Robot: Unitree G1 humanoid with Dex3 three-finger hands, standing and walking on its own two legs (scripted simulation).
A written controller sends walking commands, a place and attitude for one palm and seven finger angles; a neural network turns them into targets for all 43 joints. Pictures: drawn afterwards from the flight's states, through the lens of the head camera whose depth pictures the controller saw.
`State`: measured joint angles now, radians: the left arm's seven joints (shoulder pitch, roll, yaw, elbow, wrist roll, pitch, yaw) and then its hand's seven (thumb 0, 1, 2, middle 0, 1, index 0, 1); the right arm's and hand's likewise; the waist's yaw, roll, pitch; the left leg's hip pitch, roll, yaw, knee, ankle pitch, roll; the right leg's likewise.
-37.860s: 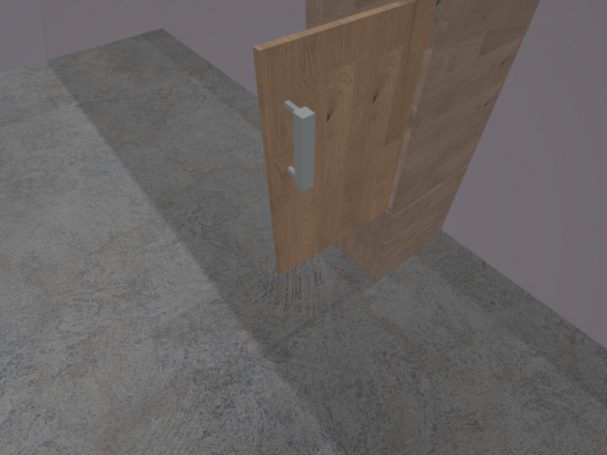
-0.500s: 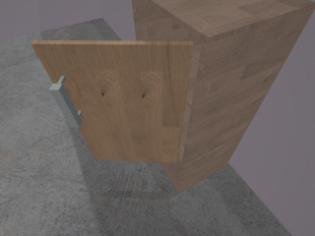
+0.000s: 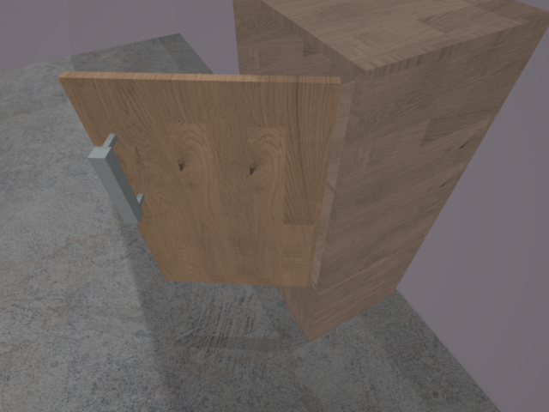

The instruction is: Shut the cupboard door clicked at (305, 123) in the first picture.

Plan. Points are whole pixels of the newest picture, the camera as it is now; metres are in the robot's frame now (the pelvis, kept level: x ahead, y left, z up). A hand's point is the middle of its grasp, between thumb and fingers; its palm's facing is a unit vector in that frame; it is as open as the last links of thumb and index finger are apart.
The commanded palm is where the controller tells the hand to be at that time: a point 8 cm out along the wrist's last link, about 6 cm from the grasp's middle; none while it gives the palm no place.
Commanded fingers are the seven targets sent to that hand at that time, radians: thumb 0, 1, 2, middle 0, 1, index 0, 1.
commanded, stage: look again from close up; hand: left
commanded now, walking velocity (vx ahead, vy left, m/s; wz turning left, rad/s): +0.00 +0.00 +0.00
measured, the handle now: (123, 179) +0.46 +0.30 +0.07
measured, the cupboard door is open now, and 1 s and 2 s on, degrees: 59 59 59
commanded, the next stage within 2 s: shuffle to correct the standing spot in 0.18 s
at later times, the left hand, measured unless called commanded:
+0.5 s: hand out of the picture -0.01 +0.18 -0.18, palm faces +0.07 -0.98 -0.20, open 7.3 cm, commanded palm none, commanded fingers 0.00 0.90 0.90 -0.20 -0.30 -0.20 -0.30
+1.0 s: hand out of the picture +0.02 +0.26 -0.19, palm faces +0.05 -0.97 -0.25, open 7.3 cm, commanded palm none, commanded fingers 0.00 0.90 0.90 -0.20 -0.30 -0.20 -0.30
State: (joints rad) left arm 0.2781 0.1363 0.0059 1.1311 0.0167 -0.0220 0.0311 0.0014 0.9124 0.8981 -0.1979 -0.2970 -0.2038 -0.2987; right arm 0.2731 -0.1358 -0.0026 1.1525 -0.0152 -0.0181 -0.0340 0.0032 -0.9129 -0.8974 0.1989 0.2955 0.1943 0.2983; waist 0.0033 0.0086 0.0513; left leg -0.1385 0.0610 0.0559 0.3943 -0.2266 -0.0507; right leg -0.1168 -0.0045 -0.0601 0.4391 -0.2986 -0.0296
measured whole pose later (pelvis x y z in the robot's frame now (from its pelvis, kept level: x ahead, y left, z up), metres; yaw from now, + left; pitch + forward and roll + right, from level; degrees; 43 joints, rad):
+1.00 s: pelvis +0.00 +0.07 -0.01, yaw +0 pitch -1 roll +2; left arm 0.24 0.19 0.05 1.05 0.03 0.03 0.04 0.00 0.91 0.90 -0.20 -0.30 -0.20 -0.30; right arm 0.22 -0.16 -0.03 1.02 -0.03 -0.02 -0.03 0.00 -0.92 -0.90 0.20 0.30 0.20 0.30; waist 0.01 -0.03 0.08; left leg -0.21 -0.04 0.12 0.53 -0.31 0.06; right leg -0.26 -0.10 -0.01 0.74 -0.48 0.02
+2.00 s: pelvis +0.00 +0.03 +0.00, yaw +0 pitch -1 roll +1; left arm 0.31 0.13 -0.02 1.12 0.01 -0.02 0.03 0.00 0.91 0.90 -0.20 -0.30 -0.20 -0.30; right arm 0.28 -0.14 0.02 1.15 -0.01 -0.02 -0.03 0.00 -0.91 -0.90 0.20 0.30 0.19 0.30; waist 0.00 0.00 0.03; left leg -0.15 0.04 0.09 0.43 -0.25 -0.01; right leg -0.14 0.03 -0.06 0.45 -0.29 -0.06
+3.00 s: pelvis +0.00 +0.06 -0.01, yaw +0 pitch -1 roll +1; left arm 0.30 0.16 0.02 1.07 0.02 0.00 0.04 0.00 0.90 0.90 -0.20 -0.30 -0.21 -0.30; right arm 0.27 -0.17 -0.02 1.09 -0.02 0.02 -0.02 0.00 -0.91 -0.90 0.20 0.30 0.19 0.30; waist 0.02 -0.01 0.04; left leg -0.21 -0.01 0.09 0.50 -0.29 0.00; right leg -0.19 -0.02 -0.06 0.52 -0.32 -0.02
